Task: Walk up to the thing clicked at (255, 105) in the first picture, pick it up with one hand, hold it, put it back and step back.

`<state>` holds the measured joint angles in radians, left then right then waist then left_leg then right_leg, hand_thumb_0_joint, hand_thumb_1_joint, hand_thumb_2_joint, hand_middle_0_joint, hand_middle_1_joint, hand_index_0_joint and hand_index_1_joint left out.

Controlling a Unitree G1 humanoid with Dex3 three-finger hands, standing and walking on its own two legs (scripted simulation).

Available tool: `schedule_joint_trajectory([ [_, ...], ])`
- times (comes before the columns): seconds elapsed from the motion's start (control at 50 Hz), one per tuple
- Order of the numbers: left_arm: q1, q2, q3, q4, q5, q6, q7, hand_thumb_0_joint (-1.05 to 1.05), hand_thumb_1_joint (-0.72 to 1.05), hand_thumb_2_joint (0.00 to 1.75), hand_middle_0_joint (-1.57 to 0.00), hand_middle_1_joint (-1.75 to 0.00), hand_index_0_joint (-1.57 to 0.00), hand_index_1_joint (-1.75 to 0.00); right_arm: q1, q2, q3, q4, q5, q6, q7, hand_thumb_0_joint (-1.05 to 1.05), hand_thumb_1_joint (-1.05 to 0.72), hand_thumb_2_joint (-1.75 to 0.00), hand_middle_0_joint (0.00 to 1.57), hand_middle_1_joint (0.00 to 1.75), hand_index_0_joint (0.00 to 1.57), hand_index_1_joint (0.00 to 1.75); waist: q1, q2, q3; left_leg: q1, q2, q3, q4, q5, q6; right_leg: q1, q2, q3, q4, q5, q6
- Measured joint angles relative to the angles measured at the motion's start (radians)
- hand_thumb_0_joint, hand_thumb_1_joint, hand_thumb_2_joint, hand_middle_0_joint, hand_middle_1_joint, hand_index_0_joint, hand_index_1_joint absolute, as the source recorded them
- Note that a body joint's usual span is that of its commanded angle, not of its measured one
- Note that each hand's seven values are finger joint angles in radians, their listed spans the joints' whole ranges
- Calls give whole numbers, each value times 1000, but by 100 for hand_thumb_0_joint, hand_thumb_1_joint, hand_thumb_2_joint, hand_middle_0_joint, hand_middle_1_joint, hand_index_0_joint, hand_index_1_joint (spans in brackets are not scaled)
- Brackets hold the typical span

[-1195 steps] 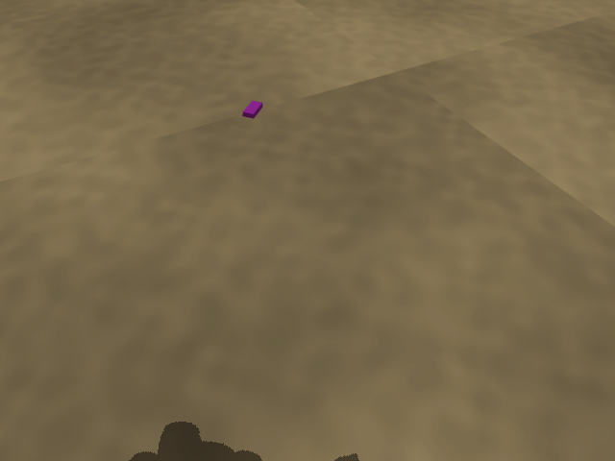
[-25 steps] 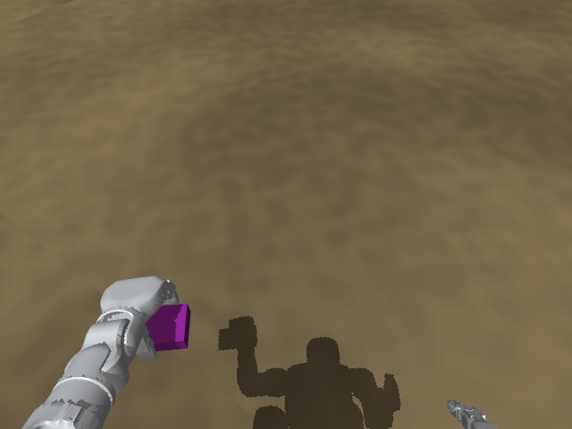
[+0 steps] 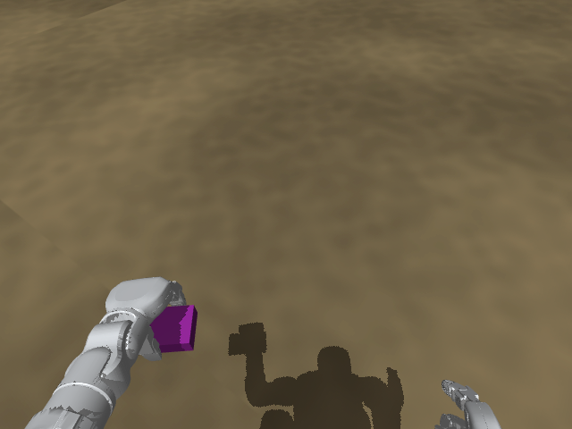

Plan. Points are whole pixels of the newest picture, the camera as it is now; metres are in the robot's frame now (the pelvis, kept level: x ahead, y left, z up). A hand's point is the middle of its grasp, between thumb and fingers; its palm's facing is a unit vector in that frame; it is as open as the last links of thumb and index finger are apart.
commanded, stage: hold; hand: left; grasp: from above
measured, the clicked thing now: (153, 330) +0.30 +0.23 -0.08
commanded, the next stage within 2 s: crouch in 0.64 s
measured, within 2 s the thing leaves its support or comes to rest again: neither
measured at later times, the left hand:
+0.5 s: hand (146, 325) +0.29 +0.23 -0.04, palm faces -0.46 -0.06 -0.89, open 9.2 cm
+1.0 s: hand (150, 330) +0.30 +0.23 -0.07, palm faces -0.50 -0.06 -0.87, open 9.1 cm
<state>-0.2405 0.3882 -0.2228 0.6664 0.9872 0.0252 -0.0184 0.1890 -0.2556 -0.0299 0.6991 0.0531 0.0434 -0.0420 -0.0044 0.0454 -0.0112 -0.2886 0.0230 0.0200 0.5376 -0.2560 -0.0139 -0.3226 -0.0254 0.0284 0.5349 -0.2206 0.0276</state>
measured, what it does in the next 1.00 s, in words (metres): stands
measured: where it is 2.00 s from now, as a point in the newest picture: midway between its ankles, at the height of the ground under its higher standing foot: outside the picture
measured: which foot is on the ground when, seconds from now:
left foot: down 0.00-1.00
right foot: down 0.00-1.00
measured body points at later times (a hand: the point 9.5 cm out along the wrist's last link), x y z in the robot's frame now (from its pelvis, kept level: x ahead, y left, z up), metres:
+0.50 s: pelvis +0.01 +0.00 +0.00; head +0.02 -0.02 +0.45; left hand +0.31 +0.23 +0.01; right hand +0.16 -0.25 -0.11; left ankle +0.02 +0.13 -0.73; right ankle +0.04 -0.14 -0.73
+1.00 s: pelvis +0.02 +0.00 +0.00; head +0.04 +0.00 +0.45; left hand +0.32 +0.23 -0.02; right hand +0.16 -0.25 -0.11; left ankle +0.02 +0.13 -0.73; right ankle +0.04 -0.14 -0.73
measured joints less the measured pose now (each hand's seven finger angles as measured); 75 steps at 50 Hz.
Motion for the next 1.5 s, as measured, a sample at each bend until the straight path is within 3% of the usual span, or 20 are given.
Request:
schedule_joint_trajectory([
  [0.32,19,11,5,-45,-6,-7,-39,1,18,25,-78,-37,-82,-32,-19,7,11,-8,6,-1,-10,1,-90,-89,20,30,20,30,7,-2,12,25,-2,-1,-30,12,0,22,-2,-1,-23,8,-1],
  [0.58,12,12,9,-37,9,-6,-6,1,16,27,-78,-37,-83,-32,-19,11,3,5,6,6,-11,1,-90,-89,20,30,20,30,12,-3,10,30,-4,-1,-34,3,3,32,-4,-2,-36,2,3],
  [0.86,4,9,10,-15,6,-10,-26,1,18,24,-77,-37,-82,-33,-7,11,-1,-3,7,17,-7,1,-89,-89,20,30,20,30,3,-5,7,39,-6,-2,-43,-5,6,44,-6,-3,-49,-3,6],
  [0.96,6,1,28,39,35,-44,22,1,18,25,-77,-37,-82,-32,-11,14,-4,-6,0,23,-2,0,-89,-89,20,30,20,30,-7,-20,13,10,-7,-5,-24,-10,6,15,-7,-6,-29,-10,6],
  [1.06,-30,-1,42,149,84,-80,117,1,18,25,-78,-36,-83,-32,-14,14,-11,5,-18,25,10,0,-89,-89,20,30,20,30,-19,-42,8,-95,-6,-16,60,-36,4,-81,-6,-14,46,-35,4],
  [1.26,-216,22,83,389,191,-109,315,1,18,25,-78,-37,-82,-32,19,-16,-46,24,-59,-4,45,0,-89,-89,20,30,20,30,-62,-54,-87,-578,2,-43,490,-187,3,-545,4,-26,443,-170,12],
  [1.38,-339,53,129,501,197,-99,368,1,19,23,-76,-37,-81,-33,45,-19,-51,31,-74,-24,40,0,-89,-89,20,30,20,30,-104,-40,-140,-891,1,-51,763,-271,8,-855,6,-24,706,-249,16],
  [1.5,-415,90,178,526,192,-94,369,1,19,26,-75,-39,-79,-34,61,1,-46,41,-86,-40,32,0,-89,-89,20,30,20,30,-136,-19,-172,-1160,-6,-59,993,-331,14,-1120,5,-21,930,-305,20],
])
